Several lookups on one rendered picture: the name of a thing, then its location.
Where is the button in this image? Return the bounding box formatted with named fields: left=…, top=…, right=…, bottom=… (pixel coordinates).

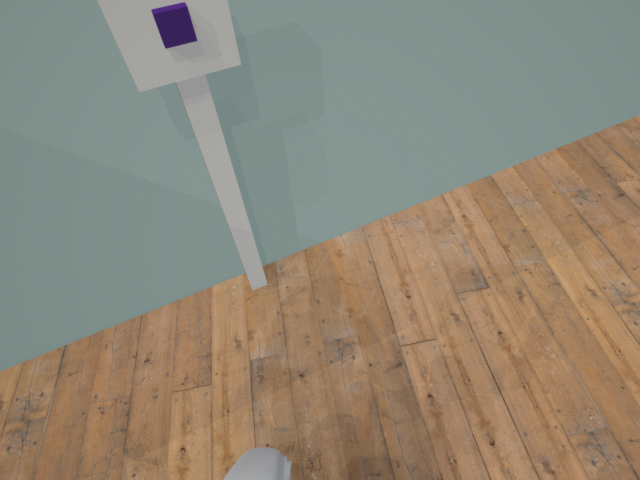
left=151, top=2, right=197, bottom=49

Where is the panel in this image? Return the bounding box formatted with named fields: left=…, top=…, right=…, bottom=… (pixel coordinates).
left=97, top=0, right=268, bottom=291

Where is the left robot thigh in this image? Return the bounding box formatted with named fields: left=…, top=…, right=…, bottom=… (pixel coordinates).
left=224, top=448, right=291, bottom=480

